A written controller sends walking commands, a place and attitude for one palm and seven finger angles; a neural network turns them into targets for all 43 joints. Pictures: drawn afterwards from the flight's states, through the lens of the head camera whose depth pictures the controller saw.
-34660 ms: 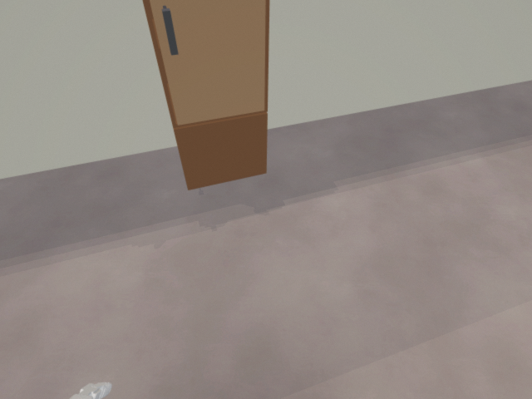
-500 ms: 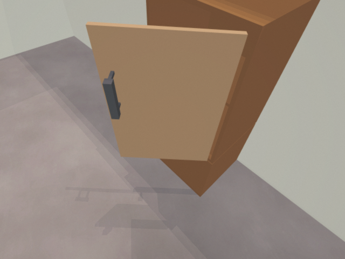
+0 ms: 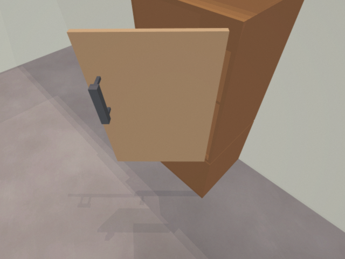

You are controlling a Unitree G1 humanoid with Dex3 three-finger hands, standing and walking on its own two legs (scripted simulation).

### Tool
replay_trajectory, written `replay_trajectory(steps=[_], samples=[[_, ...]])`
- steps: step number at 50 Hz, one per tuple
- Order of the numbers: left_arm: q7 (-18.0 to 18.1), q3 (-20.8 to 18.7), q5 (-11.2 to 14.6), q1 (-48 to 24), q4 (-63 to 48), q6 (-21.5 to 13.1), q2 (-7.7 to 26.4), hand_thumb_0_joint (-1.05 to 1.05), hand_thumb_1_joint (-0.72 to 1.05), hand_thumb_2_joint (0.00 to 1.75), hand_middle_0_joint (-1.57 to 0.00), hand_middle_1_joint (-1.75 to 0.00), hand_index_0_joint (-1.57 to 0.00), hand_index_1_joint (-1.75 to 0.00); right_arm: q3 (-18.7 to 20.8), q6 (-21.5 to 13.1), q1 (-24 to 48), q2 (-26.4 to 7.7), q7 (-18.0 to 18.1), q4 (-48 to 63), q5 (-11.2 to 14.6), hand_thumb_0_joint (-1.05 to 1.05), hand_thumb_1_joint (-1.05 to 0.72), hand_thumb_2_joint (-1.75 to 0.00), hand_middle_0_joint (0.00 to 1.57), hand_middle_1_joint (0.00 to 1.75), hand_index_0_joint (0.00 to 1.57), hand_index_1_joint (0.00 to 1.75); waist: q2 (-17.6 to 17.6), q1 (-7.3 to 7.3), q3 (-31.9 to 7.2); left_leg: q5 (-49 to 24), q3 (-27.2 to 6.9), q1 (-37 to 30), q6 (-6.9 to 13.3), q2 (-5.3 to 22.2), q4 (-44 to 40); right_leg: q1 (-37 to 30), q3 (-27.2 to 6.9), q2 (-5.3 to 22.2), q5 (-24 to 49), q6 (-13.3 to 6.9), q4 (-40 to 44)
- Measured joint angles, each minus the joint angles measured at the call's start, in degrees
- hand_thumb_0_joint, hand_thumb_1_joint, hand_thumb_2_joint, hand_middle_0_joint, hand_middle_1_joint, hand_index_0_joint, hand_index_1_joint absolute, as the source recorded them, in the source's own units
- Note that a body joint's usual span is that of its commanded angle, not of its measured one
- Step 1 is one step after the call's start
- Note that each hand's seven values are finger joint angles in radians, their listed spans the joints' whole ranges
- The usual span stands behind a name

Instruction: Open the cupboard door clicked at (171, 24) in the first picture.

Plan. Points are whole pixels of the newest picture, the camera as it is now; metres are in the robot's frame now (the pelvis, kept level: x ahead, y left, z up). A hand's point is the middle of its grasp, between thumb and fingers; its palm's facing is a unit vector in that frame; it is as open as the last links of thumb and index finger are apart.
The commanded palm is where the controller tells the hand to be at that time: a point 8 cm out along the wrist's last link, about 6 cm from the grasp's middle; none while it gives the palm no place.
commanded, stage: raise the hand with hooked fingers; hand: left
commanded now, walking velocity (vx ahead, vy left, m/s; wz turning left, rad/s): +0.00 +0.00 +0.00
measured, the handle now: (102, 100) +0.54 +0.25 +0.05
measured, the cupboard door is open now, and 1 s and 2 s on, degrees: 44 44 44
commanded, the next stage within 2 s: none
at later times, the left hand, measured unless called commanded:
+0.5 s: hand out of the picture +0.13 +0.19 -0.05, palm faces +0.05 -1.00 +0.02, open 8.6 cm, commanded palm +0.12 +0.25 -0.03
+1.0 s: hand (64, 224) +0.19 +0.24 +0.01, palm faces +0.11 -0.99 -0.06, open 11.6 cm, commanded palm +0.16 +0.29 +0.01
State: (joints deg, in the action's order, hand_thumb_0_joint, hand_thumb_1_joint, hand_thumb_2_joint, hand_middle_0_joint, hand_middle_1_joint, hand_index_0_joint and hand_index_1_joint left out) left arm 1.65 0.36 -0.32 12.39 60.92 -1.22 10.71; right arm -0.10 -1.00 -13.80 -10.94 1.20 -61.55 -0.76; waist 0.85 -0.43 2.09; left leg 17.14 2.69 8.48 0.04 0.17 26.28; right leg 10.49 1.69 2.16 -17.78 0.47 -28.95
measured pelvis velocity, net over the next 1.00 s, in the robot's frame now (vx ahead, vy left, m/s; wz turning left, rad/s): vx -0.05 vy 0.01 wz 0.03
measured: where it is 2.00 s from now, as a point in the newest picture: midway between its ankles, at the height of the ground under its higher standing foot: outside the picture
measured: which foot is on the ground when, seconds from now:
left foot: down 0.00-1.00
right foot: down 0.00-1.00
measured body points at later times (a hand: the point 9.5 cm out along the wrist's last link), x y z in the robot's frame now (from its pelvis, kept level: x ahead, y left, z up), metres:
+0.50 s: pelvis -0.06 -0.02 -0.07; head -0.01 -0.01 +0.38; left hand +0.12 +0.24 -0.05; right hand +0.17 -0.27 -0.10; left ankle -0.03 +0.12 -0.74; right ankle -0.03 -0.12 -0.74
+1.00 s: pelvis -0.05 +0.01 -0.05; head +0.00 +0.01 +0.39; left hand +0.17 +0.30 +0.02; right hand +0.10 -0.24 -0.14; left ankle -0.03 +0.12 -0.74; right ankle -0.03 -0.12 -0.74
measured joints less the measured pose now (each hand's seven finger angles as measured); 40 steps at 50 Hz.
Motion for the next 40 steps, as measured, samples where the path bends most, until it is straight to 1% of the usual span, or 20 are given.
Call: replay_trajectory(steps=[5, 6, 7, 8, 10, 12, 14, 16, 18, 19, 20, 21, 23, 25, 28, 31, 33, 35, 37, 40], samples=[[0.28, -0.01, -0.12, -0.07, 0.09, -0.19, -0.01, 0.0, 0.91, 0.9, -0.2, -0.3, -0.2, -0.3, 0.22, 0.29, 1.26, -0.71, -0.05, -0.13, 0.19, 0.0, -0.91, -0.9, 0.2, 0.3, 0.2, 0.3, -0.33, 0.26, 0.11, -0.44, -0.31, 0.8, -0.64, 0.95, 0.72, -0.16, 0.48, -0.89, 0.76, -0.49, 1.01], [0.11, -1.91, 1.78, 2.61, -8.26, 2.76, -0.37, 0.01, 0.91, 0.9, -0.2, -0.3, -0.21, -0.3, 0.28, -0.29, 0.56, -0.86, 0.12, 2.07, 0.84, 0.0, -0.91, -0.9, 0.2, 0.3, 0.2, 0.3, -0.49, 0.38, 0.09, -0.19, -0.34, 1.58, -0.61, 1.2, 1.5, 0.49, 0.53, -1.12, 0.88, -0.58, 0.69], [0.11, -3.56, 2.87, 5.76, -18.08, 2.69, -0.65, 0.01, 0.9, 0.9, -0.2, -0.3, -0.21, -0.3, 0.37, -2.61, -0.67, -0.93, 0.94, 4.57, 1.12, 0.01, -0.91, -0.9, 0.2, 0.3, 0.2, 0.3, -0.88, 0.92, 0.03, 0.09, -0.19, 1.59, -0.6, 1.24, 1.17, 1.15, 0.38, -1.17, 0.74, -0.74, -0.05], [0.75, -4.28, 3.93, 8.02, -26.27, 0.84, -0.73, 0.01, 0.9, 0.89, -0.2, -0.3, -0.21, -0.3, 0.48, -5.35, -1.68, -1.11, 1.86, 6.41, 1.47, 0.01, -0.91, -0.9, 0.2, 0.3, 0.2, 0.3, -1.07, 1.31, -0.35, 0.12, -0.28, 1.95, -0.68, 1.18, 1.34, 1.59, 0.46, -1.09, 0.52, -0.89, -0.61], [2.07, -4.94, 6.7, 9.91, -38.39, -1.97, -1.0, 0.02, 0.89, 0.89, -0.2, -0.31, -0.21, -0.31, 1.01, -8.93, -2.26, -1.85, 2.75, 9.52, 2.49, 0.01, -0.91, -0.9, 0.2, 0.3, 0.2, 0.3, -0.67, 0.98, -1.6, 0.05, -1.09, 3.22, -0.81, 0.94, 2.52, 2.28, 1.24, -0.78, 0.15, -0.93, -1.43], [1.11, -6.62, 8.5, 8.38, -45.36, -6.04, -1.29, 0.02, 0.87, 0.88, -0.2, -0.32, -0.21, -0.33, 1.78, -11.2, -1.35, -2.69, 2.94, 13.03, 2.32, 0.01, -0.9, -0.9, 0.2, 0.3, 0.2, 0.3, 0.01, 0.15, -2.94, 0.39, -1.96, 6.08, -0.83, 0.69, 5.01, 4.58, 2.07, -0.42, -0.4, -0.9, -3.49], [-1.59, -9.08, 9.95, 5.24, -47.23, -12.64, -0.93, 0.01, 0.84, 0.87, -0.2, -0.34, -0.21, -0.34, 2.35, -12.61, 0.66, -3.19, 2.69, 16.42, 1.95, 0.01, -0.9, -0.9, 0.2, 0.3, 0.2, 0.3, 0.21, -0.48, -4.57, 1.19, -2.21, 10.65, -0.92, 0.63, 8.65, 9.16, 2.24, -0.2, -1.37, -1.03, -7.28], [-6.01, -11.21, 11.9, 2.67, -46.74, -20.15, -0.05, 0.01, 0.8, 0.85, -0.2, -0.36, -0.21, -0.37, 2.74, -13.8, 2.82, -3.28, 1.9, 19.71, 1.55, 0.01, -0.9, -0.9, 0.2, 0.3, 0.2, 0.3, -0.47, -0.52, -6.32, 2.49, -1.85, 16.56, -1.15, 0.8, 13.41, 15.52, 1.76, -0.18, -2.8, -1.34, -12.56], [-12.21, -12.49, 13.94, 1.49, -45.51, -27.09, 0.76, 0.01, 0.77, 0.84, -0.21, -0.39, -0.21, -0.39, 3.12, -14.84, 4.52, -3.33, 0.87, 22.94, 1.41, 0.01, -0.9, -0.9, 0.2, 0.3, 0.2, 0.3, -1.59, -0.18, -7.28, 4.17, -1.52, 22.28, -1.47, 1.16, 18.68, 21.57, 1.28, -0.35, -4.41, -1.76, -18.07], [-15.79, -12.88, 14.87, 1.43, -44.65, -29.68, 1.04, 0.01, 0.75, 0.83, -0.21, -0.4, -0.21, -0.4, 3.23, -15.25, 5.09, -3.54, 0.4, 24.53, 1.51, 0.01, -0.9, -0.9, 0.2, 0.3, 0.2, 0.3, -2.04, -0.01, -7.44, 5.04, -1.52, 24.79, -1.7, 1.32, 21.25, 24.11, 1.21, -0.42, -5.2, -1.99, -20.63], [-19.18, -13.13, 15.62, 1.78, -43.92, -31.23, 1.25, 0.0, 0.73, 0.82, -0.21, -0.41, -0.21, -0.42, 3.26, -15.52, 5.44, -3.88, 0.09, 26.08, 1.7, 0.01, -0.9, -0.9, 0.2, 0.3, 0.2, 0.3, -2.38, 0.21, -7.62, 5.79, -1.67, 27.11, -1.93, 1.41, 23.67, 26.41, 1.21, -0.46, -6.01, -2.1, -23.01], [-22.01, -13.28, 16.2, 2.47, -43.45, -31.63, 1.4, 0.0, 0.7, 0.81, -0.21, -0.43, -0.22, -0.43, 3.26, -15.63, 5.61, -4.25, -0.01, 27.49, 1.94, 0.01, -0.9, -0.9, 0.2, 0.3, 0.2, 0.3, -2.65, 0.47, -7.81, 6.61, -1.8, 29.22, -1.92, 1.48, 25.96, 28.45, 1.24, -0.48, -6.75, -2.11, -25.15], [-25.57, -13.45, 17.28, 4.32, -43.15, -30.13, 1.45, 0.0, 0.66, 0.79, -0.21, -0.46, -0.22, -0.46, 3.29, -15.51, 5.51, -4.91, 0.38, 29.83, 2.36, 0.01, -0.9, -0.9, 0.2, 0.3, 0.2, 0.3, -2.95, 1.07, -8.09, 8.02, -2.21, 32.58, -1.93, 1.55, 29.78, 31.51, 1.52, -0.45, -8.08, -2.27, -28.59], [-26.15, -13.84, 17.99, 6.13, -44.0, -27.8, 1.2, 0.01, 0.61, 0.77, -0.22, -0.48, -0.23, -0.49, 3.33, -15.34, 5.04, -5.23, 1.07, 31.26, 2.61, 0.01, -0.9, -0.9, 0.2, 0.3, 0.2, 0.3, -2.85, 1.72, -8.05, 9.16, -2.91, 34.89, -1.87, 1.64, 32.79, 33.27, 2.12, -0.48, -9.08, -2.24, -30.91], [-23.15, -14.49, 18.07, 8.24, -48.51, -26.48, 0.71, 0.01, 0.54, 0.74, -0.23, -0.53, -0.23, -0.53, 2.85, -15.44, 4.09, -4.77, 2.17, 31.39, 2.46, 0.01, -0.9, -0.9, 0.2, 0.3, 0.2, 0.3, -2.29, 2.59, -7.54, 10.44, -4.18, 36.59, -1.77, 1.92, 35.81, 33.94, 3.28, -0.75, -9.89, -2.35, -32.55], [-20.42, -14.51, 17.38, 8.0, -54.62, -27.31, 1.48, 0.01, 0.47, 0.71, -0.23, -0.57, -0.24, -0.58, 1.33, -15.52, 3.07, -3.58, 2.84, 29.88, 2.05, 0.01, -0.9, -0.9, 0.2, 0.3, 0.2, 0.3, -1.71, 2.97, -7.32, 11.11, -5.27, 37.37, -1.7, 2.1, 37.42, 33.83, 4.31, -0.96, -10.18, -2.35, -32.99], [-20.32, -14.16, 17.08, 6.1, -57.01, -27.28, 2.52, 0.01, 0.42, 0.69, -0.23, -0.6, -0.24, -0.61, 0.11, -15.38, 2.57, -2.73, 3.03, 28.67, 2.0, 0.01, -0.9, -0.9, 0.2, 0.3, 0.2, 0.3, -0.87, 2.65, -7.18, 11.19, -5.91, 37.52, -1.64, 2.11, 37.84, 33.41, 4.92, -1.03, -10.04, -2.23, -32.67], [-21.5, -13.89, 16.96, 3.29, -57.34, -25.55, 3.93, 0.01, 0.38, 0.67, -0.23, -0.63, -0.24, -0.63, -1.08, -14.86, 2.12, -1.89, 3.13, 27.74, 2.26, 0.01, -0.9, -0.9, 0.2, 0.3, 0.2, 0.3, 0.01, 2.03, -7.03, 10.99, -6.11, 37.37, -1.5, 2.12, 37.63, 32.97, 5.11, -1.07, -9.62, -2.02, -31.96], [-22.95, -13.84, 17.21, 0.83, -56.18, -21.96, 5.29, 0.01, 0.33, 0.65, -0.24, -0.66, -0.24, -0.66, -1.99, -14.04, 1.52, -1.04, 3.28, 27.27, 2.64, 0.01, -0.9, -0.9, 0.21, 0.3, 0.2, 0.3, 0.63, 1.15, -7.05, 10.48, -5.74, 36.83, -1.3, 2.1, 36.54, 32.52, 4.77, -1.08, -8.93, -1.74, -30.78], [-24.36, -14.72, 18.33, -0.81, -53.35, -15.31, 6.5, 0.01, 0.26, 0.62, -0.24, -0.71, -0.25, -0.71, -2.66, -12.81, -0.03, -0.29, 3.52, 27.58, 3.05, 0.01, -0.9, -0.9, 0.21, 0.3, 0.2, 0.3, 1.07, -0.14, -7.08, 9.39, -4.44, 35.07, -0.8, 2.07, 33.68, 31.35, 3.57, -1.09, -7.6, -1.26, -28.23]])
